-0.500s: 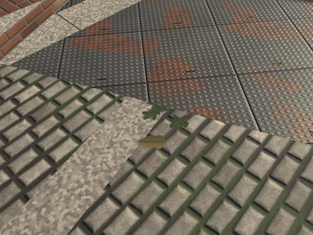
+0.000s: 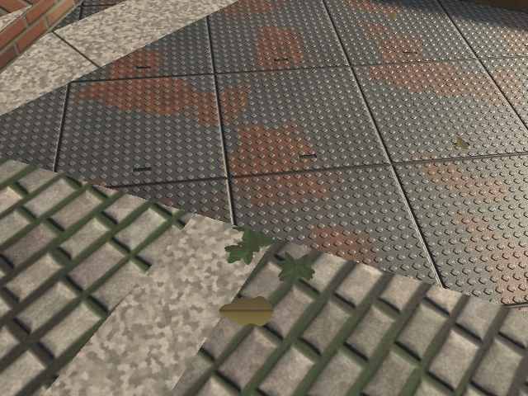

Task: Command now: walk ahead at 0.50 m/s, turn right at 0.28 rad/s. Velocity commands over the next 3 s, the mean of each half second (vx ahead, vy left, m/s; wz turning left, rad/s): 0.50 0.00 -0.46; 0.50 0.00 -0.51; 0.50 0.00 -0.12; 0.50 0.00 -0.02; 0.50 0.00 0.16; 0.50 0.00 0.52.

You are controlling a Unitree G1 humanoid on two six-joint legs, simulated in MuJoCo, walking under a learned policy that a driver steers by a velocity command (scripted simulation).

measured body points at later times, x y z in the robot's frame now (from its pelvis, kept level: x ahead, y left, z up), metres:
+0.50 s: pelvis +0.29 -0.07 -0.03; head +0.31 -0.08 +0.42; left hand +0.51 +0.11 -0.14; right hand +0.17 -0.28 -0.17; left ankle +0.07 +0.09 -0.71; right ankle +0.37 -0.19 -0.74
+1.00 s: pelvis +0.58 -0.14 +0.00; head +0.59 -0.14 +0.45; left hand +0.74 +0.07 -0.14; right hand +0.59 -0.42 -0.12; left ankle +0.69 -0.08 -0.74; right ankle +0.42 -0.20 -0.66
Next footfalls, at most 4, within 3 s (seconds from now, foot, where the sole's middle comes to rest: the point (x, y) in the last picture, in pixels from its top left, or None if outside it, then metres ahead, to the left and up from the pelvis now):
0.46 right None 0.41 -0.20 -0.77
0.90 left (301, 306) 0.72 -0.10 -0.77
1.36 right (406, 303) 0.74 -0.39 -0.77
1.80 left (370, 223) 1.13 -0.37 -0.93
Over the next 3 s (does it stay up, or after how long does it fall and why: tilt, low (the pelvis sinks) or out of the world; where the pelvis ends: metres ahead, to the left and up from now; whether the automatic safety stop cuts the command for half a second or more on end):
stays up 1.48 -0.67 -0.16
